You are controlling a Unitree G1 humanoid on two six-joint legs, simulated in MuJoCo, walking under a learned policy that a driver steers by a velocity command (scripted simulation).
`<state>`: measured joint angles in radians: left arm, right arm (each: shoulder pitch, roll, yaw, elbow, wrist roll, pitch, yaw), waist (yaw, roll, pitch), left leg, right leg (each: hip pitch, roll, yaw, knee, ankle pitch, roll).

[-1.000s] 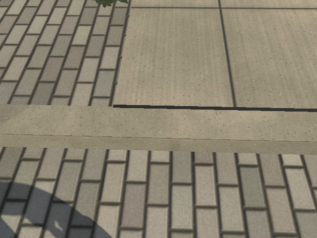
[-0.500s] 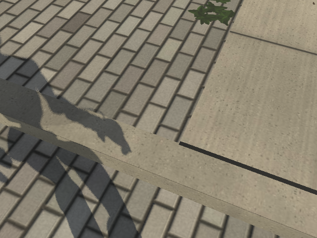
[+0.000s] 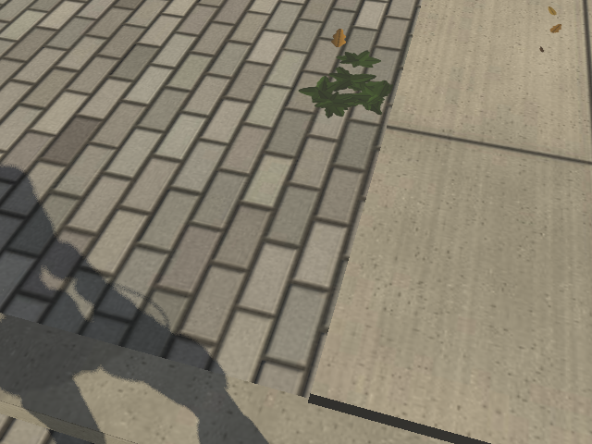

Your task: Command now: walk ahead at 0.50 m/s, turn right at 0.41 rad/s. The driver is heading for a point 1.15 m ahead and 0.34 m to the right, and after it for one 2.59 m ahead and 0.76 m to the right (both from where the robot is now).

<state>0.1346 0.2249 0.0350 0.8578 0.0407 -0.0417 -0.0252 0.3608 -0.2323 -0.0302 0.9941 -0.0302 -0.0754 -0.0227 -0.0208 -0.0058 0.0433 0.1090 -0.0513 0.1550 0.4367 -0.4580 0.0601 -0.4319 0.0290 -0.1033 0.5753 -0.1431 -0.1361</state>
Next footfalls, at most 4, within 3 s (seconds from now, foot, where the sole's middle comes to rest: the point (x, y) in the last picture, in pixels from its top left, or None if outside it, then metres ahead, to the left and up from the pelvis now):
0.54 left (288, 399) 0.53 0.05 -0.65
1.12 right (438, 329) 0.68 -0.29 -0.65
1.62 left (417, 195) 1.09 -0.31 -0.65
2.10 right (499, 219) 1.00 -0.51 -0.65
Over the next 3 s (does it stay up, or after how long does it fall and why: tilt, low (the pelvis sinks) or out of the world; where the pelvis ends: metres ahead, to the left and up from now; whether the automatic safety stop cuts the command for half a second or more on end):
stays up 0.96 -0.34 0.12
